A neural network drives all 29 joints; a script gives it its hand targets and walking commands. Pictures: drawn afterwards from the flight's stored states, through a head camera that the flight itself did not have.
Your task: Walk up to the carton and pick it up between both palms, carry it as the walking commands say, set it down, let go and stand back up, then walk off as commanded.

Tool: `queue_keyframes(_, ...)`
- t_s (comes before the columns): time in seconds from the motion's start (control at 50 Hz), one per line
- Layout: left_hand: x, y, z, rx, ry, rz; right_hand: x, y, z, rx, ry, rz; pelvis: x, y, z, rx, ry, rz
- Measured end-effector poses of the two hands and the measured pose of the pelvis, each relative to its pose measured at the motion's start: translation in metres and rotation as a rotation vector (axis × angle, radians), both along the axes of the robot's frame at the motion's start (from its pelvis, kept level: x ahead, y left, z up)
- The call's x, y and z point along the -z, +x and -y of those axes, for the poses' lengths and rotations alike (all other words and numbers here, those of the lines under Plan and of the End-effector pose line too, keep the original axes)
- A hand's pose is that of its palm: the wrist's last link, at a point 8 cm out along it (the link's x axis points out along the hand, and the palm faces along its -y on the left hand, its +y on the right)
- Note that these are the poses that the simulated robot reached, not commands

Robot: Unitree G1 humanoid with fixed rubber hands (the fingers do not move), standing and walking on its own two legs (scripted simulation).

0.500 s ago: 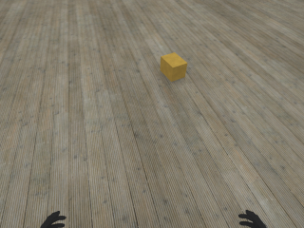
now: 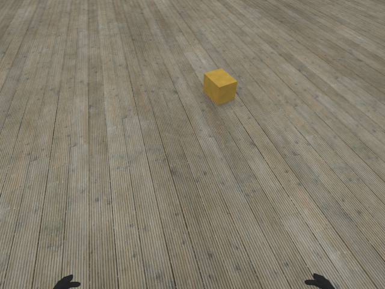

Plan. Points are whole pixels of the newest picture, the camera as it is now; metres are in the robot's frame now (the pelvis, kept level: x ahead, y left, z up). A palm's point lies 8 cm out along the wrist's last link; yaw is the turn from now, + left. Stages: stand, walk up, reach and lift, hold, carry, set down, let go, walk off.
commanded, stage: walk up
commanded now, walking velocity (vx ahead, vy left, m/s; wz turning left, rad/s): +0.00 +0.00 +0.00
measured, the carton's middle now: (219, 86) +1.75 -0.19 -0.66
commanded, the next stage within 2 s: none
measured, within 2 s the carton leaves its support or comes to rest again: neither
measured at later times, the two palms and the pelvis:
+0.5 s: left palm out of the picture +0.06 +0.31 -0.12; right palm (306, 248) +0.25 -0.25 -0.09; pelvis +0.10 +0.03 +0.00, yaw -2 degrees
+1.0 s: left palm (120, 178) +0.45 +0.24 -0.13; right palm (314, 245) +0.26 -0.27 -0.10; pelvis +0.32 -0.01 +0.01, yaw -3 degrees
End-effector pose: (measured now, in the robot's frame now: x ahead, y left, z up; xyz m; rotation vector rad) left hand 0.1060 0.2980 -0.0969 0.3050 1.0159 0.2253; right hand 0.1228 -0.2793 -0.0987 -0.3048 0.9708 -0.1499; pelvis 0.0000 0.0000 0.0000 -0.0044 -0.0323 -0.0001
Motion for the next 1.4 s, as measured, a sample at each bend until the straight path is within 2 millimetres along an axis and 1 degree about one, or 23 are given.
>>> queue_keyframes(0.14, 0.002, -0.001, 0.01, 0.021, -0.04, -0.058, 0.002, -0.017, 0.006, 0.032, -0.002, -0.081, -0.005, 0.001, 0.003, 0.01, -0.002, -0.014)
queue_keyframes(0.22, 0.007, -0.003, 0.02, 0.04, -0.04, -0.113, 0.007, -0.012, 0.015, 0.053, 0.01, -0.092, -0.003, 0.009, 0.011, 0.036, 0.001, -0.033)
queue_keyframes(0.28, 0.015, -0.027, 0.023, 0.012, -0.055, -0.203, 0.0, 0.006, 0.017, 0.043, 0.002, -0.069, -0.005, 0.022, 0.014, 0.036, 0.005, -0.04)
queue_keyframes(0.36, 0.017, -0.06, 0.02, -0.041, -0.076, -0.344, -0.008, 0.042, 0.008, 0.024, 0.009, -0.036, -0.01, 0.049, 0.007, 0.035, -0.007, -0.042)
queue_keyframes(0.42, 0.018, -0.063, 0.012, -0.064, -0.086, -0.404, -0.011, 0.076, -0.005, 0.009, 0.015, -0.007, -0.009, 0.072, -0.004, 0.034, -0.023, -0.044)
queue_keyframes(0.48, 0.023, -0.05, -0.002, -0.072, -0.095, -0.443, -0.01, 0.115, -0.024, -0.005, 0.016, 0.019, -0.004, 0.096, -0.02, 0.035, -0.046, -0.062)
queue_keyframes(0.52, 0.031, -0.031, -0.012, -0.067, -0.107, -0.45, -0.008, 0.135, -0.039, -0.004, 0.016, 0.021, 0.0, 0.114, -0.031, 0.039, -0.049, -0.076)
queue_keyframes(0.56, 0.036, -0.001, -0.016, -0.042, -0.127, -0.435, -0.01, 0.138, -0.05, 0.027, 0.016, 0.006, -0.002, 0.132, -0.038, 0.056, -0.046, -0.079)
queue_keyframes(0.6, 0.036, 0.042, -0.018, -0.009, -0.142, -0.374, -0.012, 0.12, -0.05, 0.072, -0.007, -0.062, -0.008, 0.149, -0.043, 0.068, -0.061, -0.074)
queue_keyframes(0.64, 0.034, 0.092, -0.016, 0.02, -0.16, -0.291, -0.015, 0.091, -0.05, 0.12, -0.025, -0.173, -0.014, 0.166, -0.046, 0.072, -0.077, -0.069)
queue_keyframes(0.7, 0.028, 0.164, -0.006, 0.057, -0.191, -0.165, -0.025, 0.05, -0.051, 0.183, -0.04, -0.327, -0.023, 0.191, -0.046, 0.073, -0.092, -0.064)
queue_keyframes(0.74, 0.025, 0.205, 0.002, 0.073, -0.213, -0.1, -0.033, 0.031, -0.051, 0.215, -0.046, -0.403, -0.026, 0.207, -0.043, 0.069, -0.093, -0.06)
queue_keyframes(0.78, 0.023, 0.238, 0.012, 0.086, -0.236, -0.053, -0.039, 0.023, -0.05, 0.238, -0.05, -0.457, -0.027, 0.223, -0.038, 0.064, -0.089, -0.056)
queue_keyframes(0.84, 0.019, 0.279, 0.026, 0.094, -0.255, -0.01, -0.042, 0.033, -0.043, 0.246, -0.047, -0.488, -0.027, 0.247, -0.028, 0.056, -0.078, -0.054)
queue_keyframes(0.94, 0.018, 0.329, 0.047, 0.105, -0.235, -0.012, -0.027, 0.088, -0.023, 0.22, -0.021, -0.482, -0.021, 0.288, -0.007, 0.052, -0.051, -0.086)
queue_keyframes(1.02, 0.034, 0.348, 0.06, 0.085, -0.182, -0.074, 0.008, 0.153, -0.001, 0.182, 0.02, -0.433, -0.001, 0.326, 0.017, 0.049, -0.018, -0.094)
queue_keyframes(1.08, 0.035, 0.331, 0.061, 0.044, -0.153, -0.177, 0.021, 0.226, 0.005, 0.141, 0.047, -0.324, -0.001, 0.351, 0.024, 0.053, -0.039, -0.08)
queue_keyframes(1.16, 0.026, 0.311, 0.051, -0.019, -0.109, -0.288, 0.017, 0.335, 0.001, 0.073, 0.075, -0.128, -0.005, 0.384, 0.025, 0.043, -0.043, -0.062)
queue_keyframes(1.2, 0.024, 0.311, 0.047, -0.037, -0.1, -0.319, 0.012, 0.38, -0.003, 0.05, 0.082, -0.056, -0.006, 0.401, 0.023, 0.041, -0.046, -0.052)
queue_keyframes(1.26, 0.027, 0.323, 0.042, -0.05, -0.107, -0.346, 0.005, 0.433, -0.009, 0.03, 0.076, 0.002, -0.004, 0.428, 0.018, 0.039, -0.054, -0.047)
queue_keyframes(1.3, 0.034, 0.341, 0.04, -0.049, -0.123, -0.352, 0.002, 0.456, -0.013, 0.026, 0.06, 0.007, -0.002, 0.447, 0.013, 0.038, -0.063, -0.06)
queue_keyframes(1.34, 0.043, 0.363, 0.038, -0.04, -0.148, -0.353, 0.001, 0.47, -0.015, 0.037, 0.038, -0.013, 0.0, 0.467, 0.007, 0.044, -0.06, -0.071)
queue_keyframes(1.4, 0.046, 0.412, 0.043, -0.006, -0.184, -0.317, -0.006, 0.463, -0.011, 0.083, 0.002, -0.078, -0.005, 0.498, 0.002, 0.063, -0.064, -0.069)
